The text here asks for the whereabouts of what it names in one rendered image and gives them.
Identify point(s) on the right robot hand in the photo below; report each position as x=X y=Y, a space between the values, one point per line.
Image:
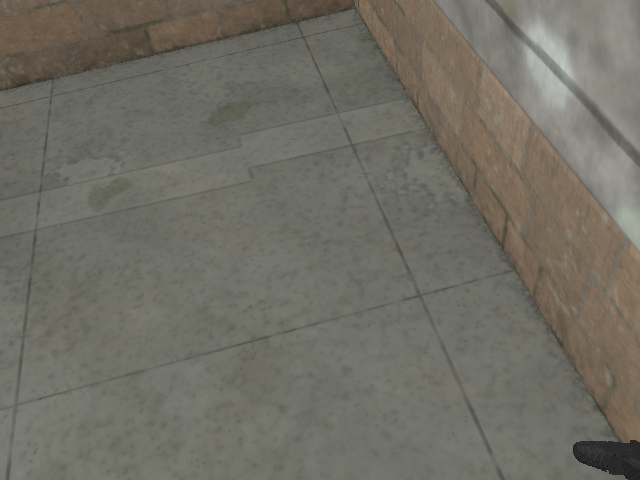
x=616 y=457

